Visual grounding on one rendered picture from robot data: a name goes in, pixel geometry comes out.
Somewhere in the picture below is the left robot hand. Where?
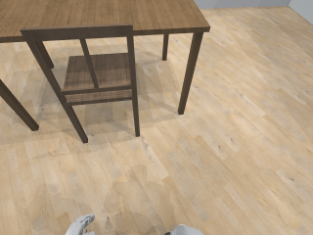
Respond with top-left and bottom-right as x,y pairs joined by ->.
65,213 -> 95,235

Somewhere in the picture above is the chair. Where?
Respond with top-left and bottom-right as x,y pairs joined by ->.
20,23 -> 140,144

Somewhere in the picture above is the table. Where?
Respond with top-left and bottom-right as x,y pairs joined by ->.
0,0 -> 210,131

